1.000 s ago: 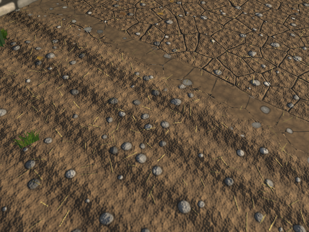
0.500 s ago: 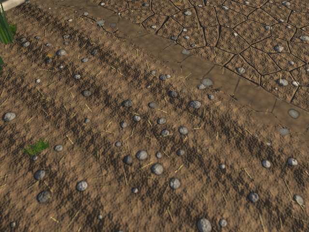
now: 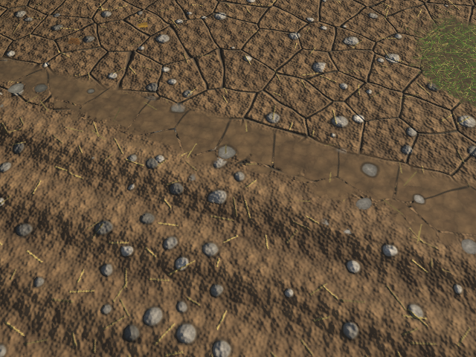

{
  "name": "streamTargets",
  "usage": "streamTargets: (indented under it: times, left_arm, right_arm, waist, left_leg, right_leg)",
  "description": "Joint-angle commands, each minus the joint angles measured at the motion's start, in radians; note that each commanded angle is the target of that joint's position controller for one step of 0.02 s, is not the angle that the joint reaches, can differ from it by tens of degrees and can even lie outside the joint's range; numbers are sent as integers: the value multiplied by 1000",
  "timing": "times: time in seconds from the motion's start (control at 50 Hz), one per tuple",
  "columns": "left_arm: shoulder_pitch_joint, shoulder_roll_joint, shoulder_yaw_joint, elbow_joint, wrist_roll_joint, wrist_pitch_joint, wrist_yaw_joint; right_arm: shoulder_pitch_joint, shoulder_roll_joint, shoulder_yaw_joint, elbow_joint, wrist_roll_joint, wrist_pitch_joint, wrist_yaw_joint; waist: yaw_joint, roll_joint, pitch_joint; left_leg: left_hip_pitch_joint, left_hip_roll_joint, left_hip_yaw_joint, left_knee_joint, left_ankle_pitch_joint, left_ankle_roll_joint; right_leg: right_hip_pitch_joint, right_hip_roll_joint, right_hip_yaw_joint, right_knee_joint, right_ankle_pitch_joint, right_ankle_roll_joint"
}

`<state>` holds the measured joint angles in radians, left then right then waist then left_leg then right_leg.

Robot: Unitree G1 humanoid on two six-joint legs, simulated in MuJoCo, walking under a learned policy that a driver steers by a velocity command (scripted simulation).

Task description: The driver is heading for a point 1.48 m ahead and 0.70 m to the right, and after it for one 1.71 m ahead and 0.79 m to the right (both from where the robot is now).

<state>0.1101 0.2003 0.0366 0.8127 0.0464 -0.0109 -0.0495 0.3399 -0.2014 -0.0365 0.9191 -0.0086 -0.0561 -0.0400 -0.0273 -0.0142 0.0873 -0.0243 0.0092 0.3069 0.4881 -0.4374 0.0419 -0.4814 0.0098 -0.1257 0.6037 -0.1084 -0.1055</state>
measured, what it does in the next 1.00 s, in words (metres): steps on the spot, turning right: right foot, then left foot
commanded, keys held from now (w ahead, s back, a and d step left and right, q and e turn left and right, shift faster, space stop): e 0.92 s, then w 0.08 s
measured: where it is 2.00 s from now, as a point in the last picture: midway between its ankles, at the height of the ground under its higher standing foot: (342, 356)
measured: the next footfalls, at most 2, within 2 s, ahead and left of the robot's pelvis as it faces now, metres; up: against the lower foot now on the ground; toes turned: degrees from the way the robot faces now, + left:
right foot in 0.02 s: +0.16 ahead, -0.06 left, +0.00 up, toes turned -5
left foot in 0.54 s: +0.15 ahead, +0.13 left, +0.00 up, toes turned -24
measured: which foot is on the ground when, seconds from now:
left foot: down 0.00-0.02, up 0.04-0.52, down 0.54-1.00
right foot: up 0.00-0.00, down 0.02-0.56, up 0.58-1.00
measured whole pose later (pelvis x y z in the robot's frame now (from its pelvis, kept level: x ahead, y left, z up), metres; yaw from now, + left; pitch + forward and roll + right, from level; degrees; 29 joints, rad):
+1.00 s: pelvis +0.06 +0.04 +0.01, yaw -35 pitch +0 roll +0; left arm 0.15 0.28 0.06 0.72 0.01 0.08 -0.05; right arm 0.25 -0.29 -0.05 0.73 -0.03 0.01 -0.01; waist -0.03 0.01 0.06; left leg -0.22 0.08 0.18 0.53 -0.31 0.01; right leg -0.27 0.02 -0.04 0.64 -0.42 -0.01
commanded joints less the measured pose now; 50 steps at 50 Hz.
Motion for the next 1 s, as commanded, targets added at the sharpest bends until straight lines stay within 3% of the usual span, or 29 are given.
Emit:
streamTargets:
  times: [0.02, 0.04, 0.06, 0.08, 0.1, 0.12, 0.16, 0.22, 0.3, 0.36, 0.44, 0.48, 0.52, 0.54, 0.56, 0.58, 0.6, 0.62, 0.64, 0.68, 0.78, 0.92, 0.96, 1.0]
  left_arm:
    - [281, 172, 58, 6, 13, -34, 30]
    - [248, 294, 88, -6, -3, -32, 41]
    - [300, 315, 102, -19, -53, -10, 41]
    - [226, 271, 94, -43, -57, 8, 50]
    - [146, 203, 75, -54, -55, 21, 57]
    - [112, 163, 62, -53, -51, 26, 60]
    - [96, 146, 57, -56, -43, 23, 61]
    - [106, 192, 71, -59, -31, 11, 50]
    - [125, 212, 80, -70, -29, 28, 51]
    - [137, 220, 86, -76, -25, 39, 50]
    - [129, 224, 92, -85, -17, 45, 43]
    - [112, 222, 93, -91, -18, 49, 39]
    - [79, 217, 92, -96, -32, 55, 38]
    - [76, 194, 85, -103, -43, 54, 42]
    - [146, 121, 69, -106, -50, 51, 48]
    - [117, 166, 82, -114, -34, 45, 56]
    - [96, 229, 97, -109, -4, 43, 53]
    - [126, 223, 101, -90, -8, 46, 44]
    - [164, 210, 98, -72, -11, 55, 36]
    - [188, 203, 93, -60, -19, 71, 17]
    - [68, 176, 71, -109, -29, 86, 5]
    - [22, 153, 48, -157, -45, 89, -4]
    - [19, 154, 43, -168, -43, 83, -4]
    - [98, 147, 39, -139, -26, 67, -1]
  right_arm:
    - [-1, -190, -49, -65, 7, 11, -3]
    - [85, -74, -29, -108, -7, 17, 7]
    - [73, -106, -28, -121, -10, 35, 12]
    - [13, -121, -29, -127, -13, 39, 13]
    - [-57, -128, -31, -138, -13, 37, 13]
    - [-89, -134, -35, -145, -18, 39, 9]
    - [-55, -123, -34, -138, -34, 67, 8]
    - [-45, -99, -28, -145, -23, 88, 10]
    - [-132, -119, -30, -181, -20, 101, 5]
    - [-178, -126, -30, -202, -14, 99, 3]
    - [-179, -128, -25, -216, -1, 82, -4]
    - [-140, -131, -23, -215, 8, 72, -7]
    - [-53, -131, -22, -198, 11, 60, -14]
    - [-22, -165, -30, -193, 3, 53, -22]
    - [-51, -254, -46, -217, -13, 53, -30]
    - [-165, -316, -57, -257, -28, 58, -24]
    - [-157, -250, -45, -255, -29, 57, -18]
    - [-199, -192, -27, -260, -19, 54, -12]
    - [-226, -175, -22, -270, -17, 53, -7]
    - [-218, -168, -20, -283, -16, 53, -8]
    - [-71, -201, -38, -249, -16, 55, -7]
    - [-92, -244, -58, -242, -22, 57, 20]
    - [-70, -261, -64, -231, -25, 59, 30]
    - [-97, -252, -62, -228, -14, 68, 35]
  waist:
    - [147, -12, -226]
    - [37, -198, -294]
    - [100, -147, -440]
    - [87, -48, -335]
    - [69, -2, -193]
    - [42, 23, -122]
    - [14, 1, -131]
    - [7, -15, -176]
    - [45, -78, -166]
    - [65, -95, -146]
    - [69, -111, -148]
    - [53, -125, -153]
    - [3, -118, -150]
    - [-8, -68, -140]
    - [41, 140, -154]
    - [41, 252, -64]
    - [47, 135, -61]
    - [81, 97, -68]
    - [97, 106, -78]
    - [84, 155, -103]
    - [-5, 164, -105]
    - [-11, 209, -123]
    - [-19, 216, -142]
    - [42, 160, -131]
  left_leg:
    - [-113, 176, -60, 523, 756, 8]
    - [-418, 5, -89, 827, -214, -39]
    - [-539, -57, -293, 964, -234, -59]
    - [-591, 0, -339, 957, -151, -61]
    - [-606, 30, -338, 882, -69, -62]
    - [-585, 48, -342, 797, -21, -67]
    - [-490, 44, -336, 709, 32, -75]
    - [-466, 26, -337, 622, 52, -84]
    - [-504, 19, -354, 497, 73, -97]
    - [-503, 5, -366, 415, 69, -96]
    - [-422, -34, -367, 298, 31, -71]
    - [-341, -60, -364, 195, 12, -48]
    - [-188, -78, -352, -33, 92, -20]
    - [-92, -11, -405, -184, 123, -2]
    - [-23, 243, -648, -293, -5, 52]
    - [-154, 398, -838, -341, 90, 155]
    - [-210, 377, -752, -288, 262, 186]
    - [-222, 302, -631, -248, 384, 161]
    - [-201, 242, -529, -222, 474, 134]
    - [-131, 200, -429, -182, 619, 130]
    - [52, 241, -391, -137, 737, 159]
    - [-38, 279, -304, -91, 736, 153]
    - [-74, 287, -321, -109, 486, 143]
    - [-224, 259, -295, -56, 164, 99]
  right_leg:
    - [365, -32, 123, -169, 286, -89]
    - [599, -322, 458, -25, 999, -217]
    - [662, -396, 679, -144, 808, -366]
    - [557, -378, 623, -220, 509, -343]
    - [413, -324, 553, -275, 352, -295]
    - [323, -263, 497, -302, 311, -240]
    - [235, -192, 416, -312, 305, -187]
    - [227, -153, 400, -302, 292, -159]
    - [235, -130, 474, -343, -64, -131]
    - [243, -130, 541, -356, -202, -123]
    - [244, -128, 599, -326, -142, -114]
    - [232, -122, 633, -310, -70, -99]
    - [174, -86, 635, -280, -78, -46]
    - [98, -29, 596, -232, -194, 12]
    - [1, 84, 440, -8, -387, 73]
    - [-147, 200, 232, 195, -451, 98]
    - [-86, 107, 260, 360, -413, 108]
    - [-56, 108, 256, 435, -357, 109]
    - [-50, 107, 245, 508, -316, 118]
    - [-83, 96, 208, 605, -291, 141]
    - [-152, 51, 169, 471, -303, 183]
    - [87, 18, 69, 175, -354, 133]
    - [163, 33, 48, 66, -356, 100]
    - [370, 61, 29, -162, -253, 53]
